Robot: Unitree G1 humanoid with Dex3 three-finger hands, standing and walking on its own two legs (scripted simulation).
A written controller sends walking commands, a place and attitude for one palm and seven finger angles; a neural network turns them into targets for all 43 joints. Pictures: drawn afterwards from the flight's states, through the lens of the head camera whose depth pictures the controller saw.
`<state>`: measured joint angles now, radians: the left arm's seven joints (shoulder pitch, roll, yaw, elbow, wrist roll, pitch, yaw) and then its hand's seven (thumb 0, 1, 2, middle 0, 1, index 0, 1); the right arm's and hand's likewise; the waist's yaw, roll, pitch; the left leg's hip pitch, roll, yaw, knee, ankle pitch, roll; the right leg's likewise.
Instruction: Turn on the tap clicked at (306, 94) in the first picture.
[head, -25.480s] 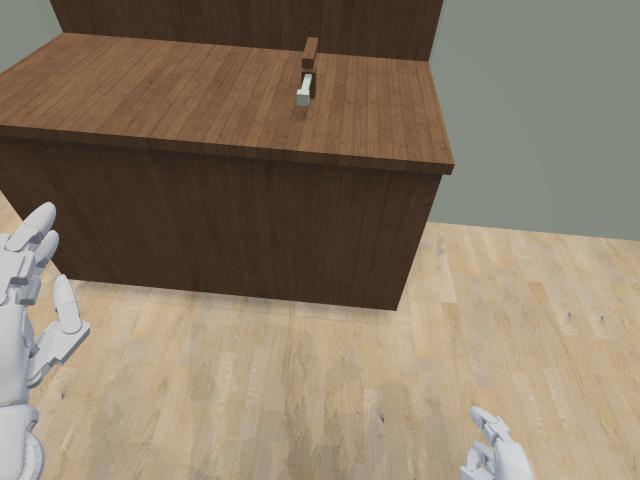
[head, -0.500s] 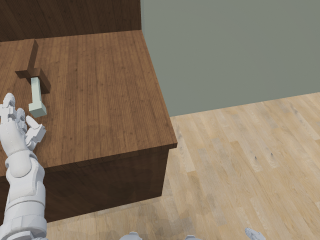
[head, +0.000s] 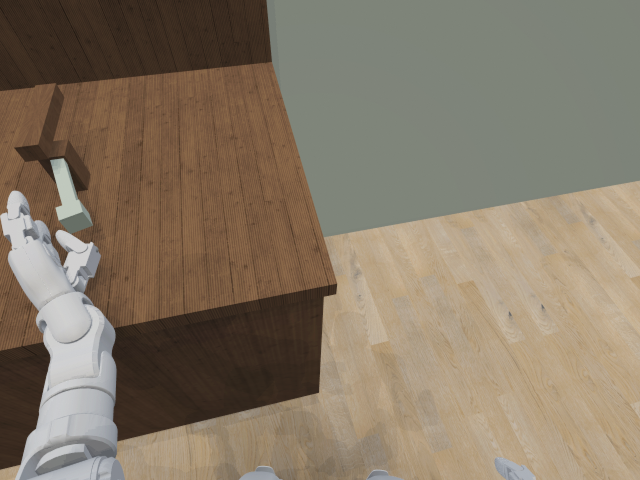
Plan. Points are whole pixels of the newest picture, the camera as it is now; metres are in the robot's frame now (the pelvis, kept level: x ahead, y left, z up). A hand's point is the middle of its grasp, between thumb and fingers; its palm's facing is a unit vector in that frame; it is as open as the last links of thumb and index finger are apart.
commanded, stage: push the lever round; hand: left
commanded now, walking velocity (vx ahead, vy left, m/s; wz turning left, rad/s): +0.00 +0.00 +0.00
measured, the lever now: (74, 216) +0.42 +0.33 +0.08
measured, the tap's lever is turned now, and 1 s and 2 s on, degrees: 18 52 68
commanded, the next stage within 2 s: lift the hand up off the lever in 1.60 s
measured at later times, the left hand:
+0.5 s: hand (126, 236) +0.40 +0.27 +0.06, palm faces +0.74 -0.66 -0.07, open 7.5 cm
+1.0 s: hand (159, 211) +0.44 +0.24 +0.06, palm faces +0.80 -0.59 -0.08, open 7.8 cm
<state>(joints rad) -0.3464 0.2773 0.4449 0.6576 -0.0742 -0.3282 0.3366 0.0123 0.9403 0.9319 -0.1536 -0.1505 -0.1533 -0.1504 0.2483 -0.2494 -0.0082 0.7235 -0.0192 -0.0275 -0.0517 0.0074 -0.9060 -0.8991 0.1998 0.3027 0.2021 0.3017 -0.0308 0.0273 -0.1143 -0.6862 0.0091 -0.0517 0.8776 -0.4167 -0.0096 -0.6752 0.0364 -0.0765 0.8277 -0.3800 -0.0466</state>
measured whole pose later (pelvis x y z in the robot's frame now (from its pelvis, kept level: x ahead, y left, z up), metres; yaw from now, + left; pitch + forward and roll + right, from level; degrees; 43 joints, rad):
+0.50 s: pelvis -0.01 +0.00 +0.00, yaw +0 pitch +13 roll -1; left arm -0.49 0.20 0.41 0.80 0.04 -0.34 0.58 -0.03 0.94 0.99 -0.15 -0.15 -0.15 -0.15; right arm 0.24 -0.22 -0.01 0.75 -0.05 -0.01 -0.04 0.01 -0.91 -0.90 0.20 0.30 0.20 0.30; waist -0.05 0.02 -0.13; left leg -0.71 0.00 -0.06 0.88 -0.41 -0.01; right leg -0.70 0.03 -0.08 0.84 -0.37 -0.05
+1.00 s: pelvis -0.01 +0.00 -0.01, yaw -1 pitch +15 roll -1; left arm -0.70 0.18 0.46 0.99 0.14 -0.34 0.80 -0.05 0.87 0.93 -0.15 -0.15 -0.15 -0.15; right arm 0.27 -0.21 -0.03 0.78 -0.10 0.03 0.00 0.01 -0.91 -0.90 0.20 0.30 0.20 0.30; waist -0.11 0.02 -0.15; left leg -0.76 0.01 -0.04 0.90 -0.41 0.00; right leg -0.75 0.03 -0.07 0.85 -0.37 -0.04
